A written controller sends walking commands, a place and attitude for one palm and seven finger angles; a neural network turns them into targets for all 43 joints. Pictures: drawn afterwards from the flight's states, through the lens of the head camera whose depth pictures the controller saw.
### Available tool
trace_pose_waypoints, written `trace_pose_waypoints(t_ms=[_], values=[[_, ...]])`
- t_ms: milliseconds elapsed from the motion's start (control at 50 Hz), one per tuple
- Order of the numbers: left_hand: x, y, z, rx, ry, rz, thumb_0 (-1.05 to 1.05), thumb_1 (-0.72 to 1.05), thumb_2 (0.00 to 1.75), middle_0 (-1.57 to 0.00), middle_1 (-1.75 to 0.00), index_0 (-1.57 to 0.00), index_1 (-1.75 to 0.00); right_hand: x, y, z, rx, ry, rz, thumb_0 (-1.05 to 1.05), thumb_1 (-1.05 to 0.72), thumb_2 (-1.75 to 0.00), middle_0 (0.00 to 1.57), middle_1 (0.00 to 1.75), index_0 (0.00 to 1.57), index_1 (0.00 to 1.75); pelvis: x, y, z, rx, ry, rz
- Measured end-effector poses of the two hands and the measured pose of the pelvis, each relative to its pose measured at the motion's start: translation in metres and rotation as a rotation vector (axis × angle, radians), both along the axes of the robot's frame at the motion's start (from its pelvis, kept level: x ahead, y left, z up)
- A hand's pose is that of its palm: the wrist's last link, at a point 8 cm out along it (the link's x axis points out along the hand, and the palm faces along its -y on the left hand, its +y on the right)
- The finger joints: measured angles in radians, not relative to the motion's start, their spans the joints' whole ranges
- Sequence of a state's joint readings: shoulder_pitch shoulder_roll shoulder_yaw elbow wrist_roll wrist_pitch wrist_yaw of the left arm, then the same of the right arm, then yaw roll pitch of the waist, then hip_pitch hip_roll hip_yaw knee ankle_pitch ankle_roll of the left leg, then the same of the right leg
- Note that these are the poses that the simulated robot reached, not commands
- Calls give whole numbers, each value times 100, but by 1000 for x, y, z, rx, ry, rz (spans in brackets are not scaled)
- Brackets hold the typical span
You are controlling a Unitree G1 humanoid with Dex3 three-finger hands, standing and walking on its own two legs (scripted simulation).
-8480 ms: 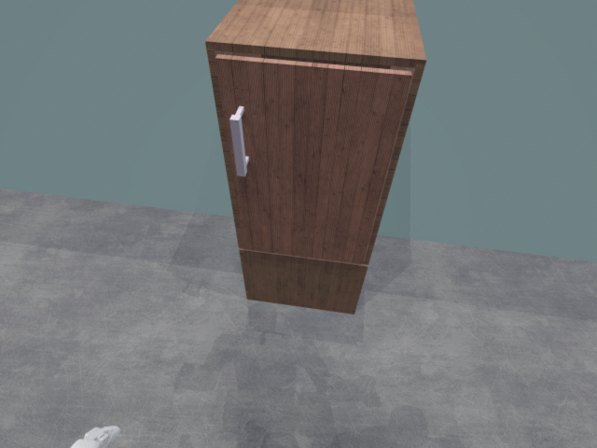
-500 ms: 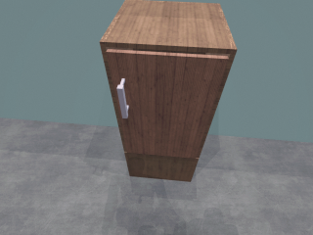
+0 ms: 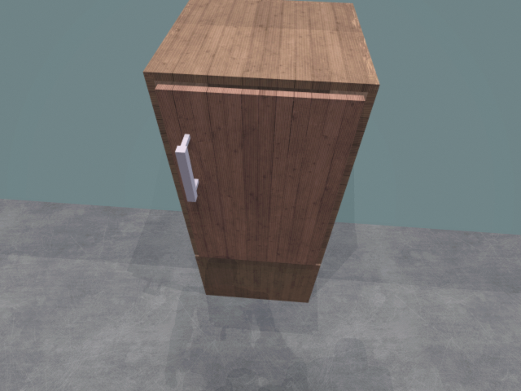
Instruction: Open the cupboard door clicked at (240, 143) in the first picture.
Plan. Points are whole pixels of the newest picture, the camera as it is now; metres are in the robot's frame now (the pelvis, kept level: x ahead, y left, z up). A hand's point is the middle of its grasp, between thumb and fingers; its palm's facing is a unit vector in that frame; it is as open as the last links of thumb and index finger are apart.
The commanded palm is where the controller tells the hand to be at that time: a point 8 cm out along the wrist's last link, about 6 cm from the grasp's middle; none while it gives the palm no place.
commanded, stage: come to a stop and stand still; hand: left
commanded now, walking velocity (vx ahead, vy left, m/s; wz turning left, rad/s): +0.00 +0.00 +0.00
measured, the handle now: (189, 169) +0.53 +0.19 +0.00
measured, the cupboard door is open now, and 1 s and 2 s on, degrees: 0 0 0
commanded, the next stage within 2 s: look again from close up in 0.08 s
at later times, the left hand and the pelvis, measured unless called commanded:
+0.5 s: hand out of the picture +0.00 +0.15 -0.17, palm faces +0.02 -0.98 -0.19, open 7.3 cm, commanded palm none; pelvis +0.00 -0.02 +0.00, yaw +0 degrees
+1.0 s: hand (169, 328) +0.21 +0.15 +0.01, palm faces +0.19 -0.98 -0.09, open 7.7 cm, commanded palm +0.11 +0.20 -0.06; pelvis -0.02 -0.04 -0.02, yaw +3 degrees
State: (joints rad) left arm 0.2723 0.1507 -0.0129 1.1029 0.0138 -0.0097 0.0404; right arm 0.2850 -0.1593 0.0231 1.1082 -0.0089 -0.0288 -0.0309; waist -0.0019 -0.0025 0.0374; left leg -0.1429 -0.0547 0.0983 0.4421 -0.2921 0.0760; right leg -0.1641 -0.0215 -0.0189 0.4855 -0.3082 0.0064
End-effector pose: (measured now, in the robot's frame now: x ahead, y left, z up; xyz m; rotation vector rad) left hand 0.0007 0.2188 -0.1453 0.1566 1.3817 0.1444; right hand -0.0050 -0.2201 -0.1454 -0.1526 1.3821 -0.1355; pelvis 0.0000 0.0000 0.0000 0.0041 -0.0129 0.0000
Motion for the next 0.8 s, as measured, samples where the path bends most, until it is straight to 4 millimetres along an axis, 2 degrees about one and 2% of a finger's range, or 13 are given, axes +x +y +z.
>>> trace_pose_waypoints(t_ms=[780,800], values=[[-1,-32,2,5,6,16,0,91,90,-20,-30,-20,-29,8,-29,0,6,22,3,0,-91,-90,20,30,20,30,4,-33,2,2,7,9],[6,-28,8,15,-38,62,1,92,90,-20,-30,-20,-30,11,-33,2,-2,-9,0,1,-92,-90,20,30,20,30,3,-33,2,0,11,11]])
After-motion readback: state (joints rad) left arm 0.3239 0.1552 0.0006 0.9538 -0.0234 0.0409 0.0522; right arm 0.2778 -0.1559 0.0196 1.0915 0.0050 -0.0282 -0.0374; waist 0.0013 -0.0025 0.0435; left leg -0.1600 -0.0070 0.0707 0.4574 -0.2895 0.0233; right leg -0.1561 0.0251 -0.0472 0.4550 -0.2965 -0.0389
